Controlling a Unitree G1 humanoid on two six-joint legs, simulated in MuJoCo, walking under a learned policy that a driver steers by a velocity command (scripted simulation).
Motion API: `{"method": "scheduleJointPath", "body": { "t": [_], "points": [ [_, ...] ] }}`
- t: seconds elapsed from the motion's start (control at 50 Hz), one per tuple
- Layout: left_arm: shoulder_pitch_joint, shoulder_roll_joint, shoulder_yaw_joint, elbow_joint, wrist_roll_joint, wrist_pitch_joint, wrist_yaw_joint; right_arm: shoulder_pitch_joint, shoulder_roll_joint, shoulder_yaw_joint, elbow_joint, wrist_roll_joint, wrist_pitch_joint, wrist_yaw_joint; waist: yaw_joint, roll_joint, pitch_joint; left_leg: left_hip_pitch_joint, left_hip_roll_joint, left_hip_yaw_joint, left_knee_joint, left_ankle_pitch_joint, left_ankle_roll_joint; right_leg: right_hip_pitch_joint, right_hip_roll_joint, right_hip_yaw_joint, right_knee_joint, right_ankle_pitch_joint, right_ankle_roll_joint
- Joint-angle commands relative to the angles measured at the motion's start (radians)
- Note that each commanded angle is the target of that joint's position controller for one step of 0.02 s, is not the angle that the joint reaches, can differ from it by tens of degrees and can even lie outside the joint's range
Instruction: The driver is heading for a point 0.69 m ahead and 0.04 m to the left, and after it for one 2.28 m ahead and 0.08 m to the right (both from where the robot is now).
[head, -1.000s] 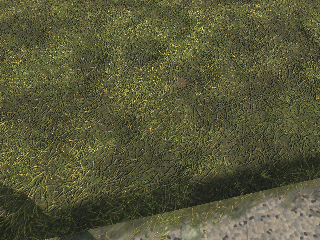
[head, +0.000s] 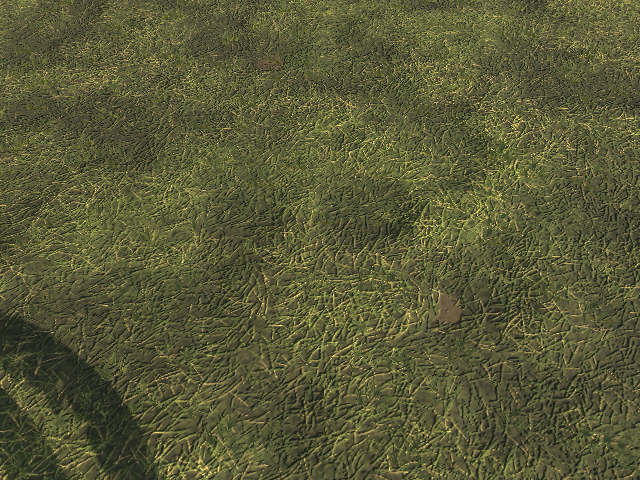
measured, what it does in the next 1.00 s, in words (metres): goes down: right foot 0.19 m lower, then left foot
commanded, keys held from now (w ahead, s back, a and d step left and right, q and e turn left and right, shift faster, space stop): w+q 0.18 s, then w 0.60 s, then w+e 0.22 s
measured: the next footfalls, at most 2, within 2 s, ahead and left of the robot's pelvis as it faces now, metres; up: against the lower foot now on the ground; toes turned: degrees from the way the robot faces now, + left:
right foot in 0.30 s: +0.32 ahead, -0.13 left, -0.19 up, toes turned +9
left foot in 0.72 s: +0.52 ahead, +0.17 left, -0.19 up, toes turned +13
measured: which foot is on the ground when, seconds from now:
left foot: down 0.00-0.30, up 0.32-0.70, down 0.72-1.00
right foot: up 0.00-0.28, down 0.30-0.72, up 0.74-1.00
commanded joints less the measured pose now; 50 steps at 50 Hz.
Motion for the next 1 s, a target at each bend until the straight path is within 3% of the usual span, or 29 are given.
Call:
{"method": "scheduleJointPath", "body": {
  "t": [0.02,0.04,0.06,0.08,0.12,0.16,0.2,0.22,0.24,0.26,0.3,0.32,0.34,0.36,0.38,0.4,0.44,0.46,0.5,0.58,0.66,0.7,0.72,0.74,0.76,0.78,0.8,0.84,1.0],
  "points": [
    [0.004,-0.036,-0.022,-0.097,0.038,0.030,0.015,-0.072,0.021,0.040,-0.052,0.009,0.003,-0.004,0.084,0.012,0.088,-0.176,0.221,-0.360,-0.316,0.365,0.233,-0.146,-0.082,0.007,-0.209,0.197,0.015],
    [0.072,-0.055,-0.043,-0.080,0.059,0.030,-0.015,-0.087,-0.003,0.048,-0.074,-0.001,0.001,-0.022,0.102,0.037,0.066,-0.290,0.138,-0.280,-0.238,0.228,0.181,-0.049,-0.086,-0.030,-0.231,0.475,-0.015],
    [0.084,-0.045,-0.040,-0.086,0.047,0.022,-0.024,-0.092,-0.034,0.046,-0.091,-0.002,-0.003,-0.031,0.116,0.037,0.043,-0.415,0.089,-0.227,-0.208,0.233,0.165,0.083,-0.069,-0.108,-0.244,0.540,-0.012],
    [0.000,-0.016,-0.043,-0.115,0.050,0.016,-0.034,-0.001,0.012,0.064,-0.071,-0.011,-0.018,-0.060,0.036,0.010,0.030,-0.262,0.062,-0.248,-0.143,0.166,0.136,-0.068,-0.103,-0.003,-0.414,0.857,-0.009],
    [-0.109,0.004,-0.050,-0.161,0.024,0.017,-0.034,0.086,-0.009,0.063,-0.053,0.006,-0.022,-0.075,-0.037,-0.017,0.033,-0.237,0.034,-0.233,-0.016,0.049,0.104,-0.041,-0.099,-0.040,-0.746,1.048,-0.006],
    [-0.129,0.006,-0.049,-0.195,0.009,0.042,-0.037,0.107,-0.097,0.058,-0.051,-0.008,-0.010,-0.035,-0.009,0.058,0.067,-0.480,0.054,-0.302,-0.047,-0.107,0.134,0.283,-0.061,-0.126,-0.726,0.893,0.018],
    [-0.145,0.051,-0.036,-0.204,0.031,0.064,-0.033,0.103,-0.084,0.074,-0.065,-0.011,-0.017,-0.007,0.013,0.050,0.136,-0.374,0.107,-0.452,0.030,-0.203,0.159,0.236,-0.086,-0.042,-0.783,0.806,0.012],
    [-0.240,0.097,0.015,-0.239,-0.148,0.028,0.000,0.022,-0.097,0.029,-0.089,0.149,0.029,-0.073,-0.016,0.037,0.127,-0.104,0.108,-0.486,0.073,0.092,0.143,0.068,-0.046,0.067,-1.006,0.684,0.008],
    [-0.263,0.096,0.010,-0.228,-0.168,0.006,0.005,0.057,-0.090,0.028,-0.066,0.148,0.058,-0.099,-0.049,0.023,0.128,0.070,0.105,-0.472,0.205,0.177,0.111,0.013,-0.090,0.077,-1.173,0.811,-0.003],
    [-0.209,0.084,0.016,-0.195,-0.151,-0.015,-0.006,0.104,-0.057,0.030,-0.045,0.134,0.087,-0.107,-0.063,0.031,0.088,0.169,0.075,-0.414,0.351,0.237,0.093,0.057,-0.121,0.049,-1.321,0.976,-0.014],
    [0.153,0.078,0.043,-0.047,-0.097,-0.002,-0.016,0.148,-0.019,0.031,-0.021,0.092,0.097,-0.073,0.041,0.012,-0.064,-0.149,0.014,-0.280,0.716,0.122,0.066,0.588,-0.133,-0.048,-1.101,1.145,-0.036],
    [0.418,0.074,0.043,0.030,-0.071,0.018,-0.023,0.184,0.084,0.055,-0.007,0.100,0.064,-0.042,0.125,-0.183,-0.192,-0.582,-0.071,-0.227,1.136,-0.469,0.020,1.067,-0.267,0.040,-0.757,1.361,-0.132],
    [0.463,0.106,0.050,0.056,-0.090,0.024,-0.023,0.187,0.036,0.068,-0.059,0.148,0.048,-0.044,0.146,-0.220,-0.244,-0.851,-0.017,-0.197,1.328,-0.416,-0.009,1.178,-0.380,0.193,-0.696,1.116,-0.216],
    [0.445,0.166,0.076,0.052,-0.116,0.029,-0.016,0.101,-0.023,0.061,-0.117,0.152,0.034,-0.054,0.161,-0.239,-0.255,-0.982,0.057,-0.161,1.365,-0.298,-0.018,1.148,-0.448,0.345,-0.807,0.649,-0.318],
    [0.419,0.223,0.095,0.096,-0.110,0.038,0.005,-0.024,-0.015,0.070,-0.174,0.171,0.030,-0.066,0.159,-0.202,-0.211,-1.061,0.102,-0.096,1.357,-0.154,-0.043,1.037,-0.513,0.530,-0.993,0.127,-0.384],
    [0.325,0.122,0.062,0.070,-0.075,0.035,0.019,-0.137,-0.042,0.055,-0.192,0.161,0.041,-0.082,0.134,0.007,-0.109,-1.005,0.143,-0.086,1.291,-0.048,-0.056,0.814,-0.508,0.575,-1.096,0.018,-0.362],
    [0.146,-0.002,-0.001,0.067,-0.054,0.007,0.017,-0.255,-0.019,0.049,-0.219,0.125,0.069,-0.088,0.041,0.048,0.120,-0.905,0.189,-0.183,0.997,0.139,-0.041,0.385,-0.406,0.422,-1.138,0.093,-0.256],
    [0.012,0.034,-0.005,0.032,-0.056,0.005,0.026,-0.232,-0.012,0.053,-0.244,0.103,0.074,-0.082,-0.038,-0.014,0.215,-0.708,0.221,-0.150,0.660,0.229,-0.069,0.084,-0.297,0.219,-1.197,0.186,-0.199],
    [0.039,0.096,0.010,0.030,-0.042,0.008,0.040,-0.212,-0.016,0.040,-0.227,0.051,0.064,-0.074,-0.009,-0.093,0.117,-0.298,0.188,-0.030,0.309,0.530,-0.113,-0.104,-0.147,0.008,-1.216,0.404,-0.179],
    [0.146,0.172,0.040,0.058,-0.112,0.014,0.058,-0.387,-0.008,0.051,-0.297,0.091,0.065,-0.045,0.060,-0.068,0.077,-0.257,0.180,-0.041,-0.076,0.590,-0.111,0.200,-0.221,0.040,-1.230,0.447,-0.181],
    [0.266,0.160,0.052,0.089,-0.101,0.044,0.044,-0.510,-0.056,0.037,-0.352,0.092,0.057,-0.022,0.127,-0.050,0.110,-0.298,0.153,0.004,-0.227,0.434,-0.060,0.429,-0.279,0.079,-1.151,0.429,-0.164],
    [0.273,0.173,0.056,0.090,-0.093,0.057,0.038,-0.426,-0.098,0.015,-0.338,0.090,0.054,-0.023,0.081,-0.055,0.058,-0.135,0.107,0.043,-0.281,0.318,-0.027,0.452,-0.240,0.044,-1.018,0.597,-0.135],
    [0.260,0.155,0.048,0.080,-0.084,0.054,0.034,-0.261,-0.155,-0.012,-0.294,0.085,0.051,-0.028,0.007,-0.038,-0.058,0.111,0.116,0.022,-0.254,0.390,0.008,0.388,-0.177,-0.021,-0.806,0.733,-0.107],
    [0.305,0.069,0.020,0.050,-0.075,0.033,0.026,-0.057,-0.259,-0.040,-0.257,0.069,0.051,-0.032,-0.047,0.118,-0.253,0.604,0.356,-0.293,-0.215,0.482,0.139,-0.003,-0.077,-0.110,-0.399,0.535,-0.038],
    [0.309,0.039,0.003,0.044,-0.076,0.000,0.014,0.080,-0.294,-0.050,-0.207,0.087,0.059,-0.022,-0.070,0.296,-0.414,0.760,0.499,-0.683,-0.395,0.303,0.237,-0.215,0.024,-0.024,-0.138,-0.055,-0.012],
    [0.239,0.132,0.037,0.038,-0.107,-0.013,0.012,0.063,-0.233,-0.032,-0.202,0.081,0.059,-0.022,-0.074,0.212,-0.322,0.719,0.482,-0.677,-0.436,0.216,0.210,-0.347,-0.013,0.046,-0.022,-0.043,-0.023],
    [0.145,0.149,0.043,0.006,-0.111,-0.011,0.021,-0.052,-0.208,-0.021,-0.221,0.077,0.058,-0.025,-0.040,0.160,-0.177,0.552,0.462,-0.517,-0.452,0.314,0.168,-0.384,-0.058,0.007,-0.030,0.061,-0.033],
    [0.104,0.125,0.054,-0.005,-0.089,0.021,0.041,-0.239,-0.129,0.001,-0.249,0.066,0.051,-0.019,0.051,0.102,-0.059,0.247,0.377,-0.307,-0.527,0.430,0.110,-0.248,-0.122,0.000,-0.154,0.214,-0.030],
    [0.005,0.077,0.070,-0.047,-0.088,0.058,0.036,-0.172,-0.128,-0.009,-0.137,0.055,0.024,-0.053,0.081,0.068,0.008,0.203,0.343,-0.033,-0.628,0.622,0.061,-0.259,-0.074,0.092,-0.415,0.534,-0.037]
  ]
}}
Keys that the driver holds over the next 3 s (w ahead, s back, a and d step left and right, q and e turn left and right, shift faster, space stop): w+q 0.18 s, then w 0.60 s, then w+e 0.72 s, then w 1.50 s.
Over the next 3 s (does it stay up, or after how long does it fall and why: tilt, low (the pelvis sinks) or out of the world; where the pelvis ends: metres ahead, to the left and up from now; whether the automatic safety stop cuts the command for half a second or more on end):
stays up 1.58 -0.05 -0.16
